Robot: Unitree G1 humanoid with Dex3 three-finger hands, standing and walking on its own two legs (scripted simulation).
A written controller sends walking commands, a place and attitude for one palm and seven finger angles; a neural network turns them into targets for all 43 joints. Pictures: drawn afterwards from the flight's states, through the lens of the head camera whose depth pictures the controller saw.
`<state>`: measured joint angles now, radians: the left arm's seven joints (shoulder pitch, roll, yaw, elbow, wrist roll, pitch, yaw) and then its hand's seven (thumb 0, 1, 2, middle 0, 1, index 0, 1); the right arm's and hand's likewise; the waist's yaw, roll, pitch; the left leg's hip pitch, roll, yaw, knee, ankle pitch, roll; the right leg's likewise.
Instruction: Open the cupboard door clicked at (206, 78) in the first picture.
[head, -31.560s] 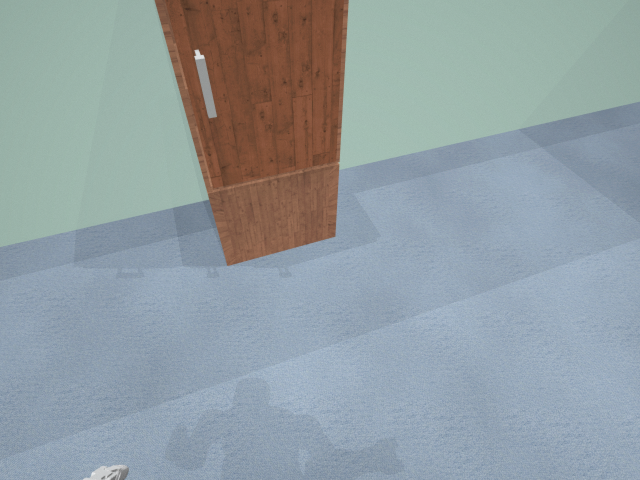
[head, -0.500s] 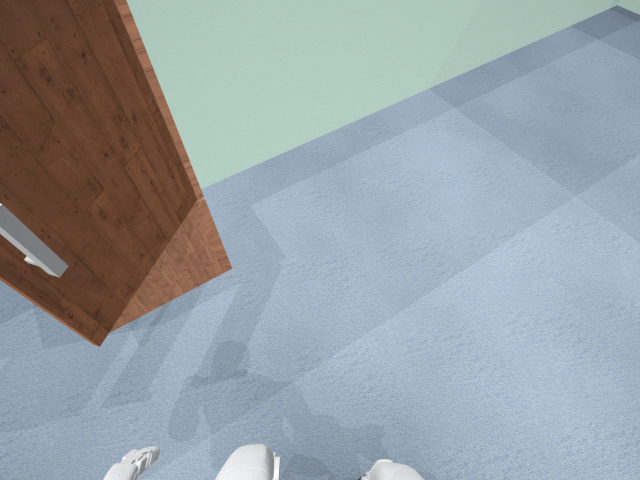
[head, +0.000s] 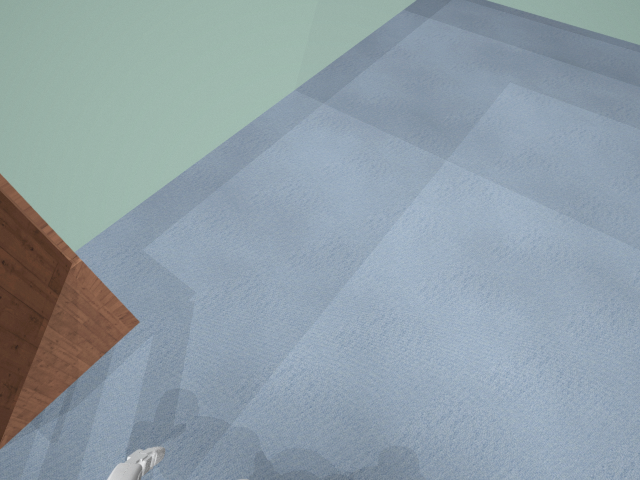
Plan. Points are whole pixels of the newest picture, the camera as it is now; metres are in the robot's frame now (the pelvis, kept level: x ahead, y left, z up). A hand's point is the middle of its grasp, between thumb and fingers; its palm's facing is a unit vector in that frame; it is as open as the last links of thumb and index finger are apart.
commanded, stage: walk to a spot facing it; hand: left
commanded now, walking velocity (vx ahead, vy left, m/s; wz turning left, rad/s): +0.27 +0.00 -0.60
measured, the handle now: out of the picture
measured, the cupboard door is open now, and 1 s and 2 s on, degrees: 39 39 39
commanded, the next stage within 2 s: turn to face it in 1.34 s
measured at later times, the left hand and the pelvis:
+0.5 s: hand (194, 433) +0.19 +0.20 -0.16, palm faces -0.25 -0.95 -0.17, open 7.4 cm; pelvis +0.11 +0.01 +0.02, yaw -18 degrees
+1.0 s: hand (342, 283) +0.44 -0.02 -0.15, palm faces -0.53 -0.82 -0.20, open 7.2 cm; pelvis +0.26 -0.13 +0.02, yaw -32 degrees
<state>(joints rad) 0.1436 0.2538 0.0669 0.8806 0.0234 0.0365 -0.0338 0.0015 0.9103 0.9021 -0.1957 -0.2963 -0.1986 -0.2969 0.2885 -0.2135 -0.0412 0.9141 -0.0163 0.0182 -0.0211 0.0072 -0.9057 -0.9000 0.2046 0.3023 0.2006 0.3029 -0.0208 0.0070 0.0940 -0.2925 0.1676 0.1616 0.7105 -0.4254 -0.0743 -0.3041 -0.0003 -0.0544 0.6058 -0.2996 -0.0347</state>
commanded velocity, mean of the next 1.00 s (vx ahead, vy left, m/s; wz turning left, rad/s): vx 0.33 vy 0.00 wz -0.47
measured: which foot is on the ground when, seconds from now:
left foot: up 0.00-0.34, down 0.36-0.76, up 0.78-1.00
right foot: down 0.00-0.36, up 0.38-0.74, down 0.76-1.00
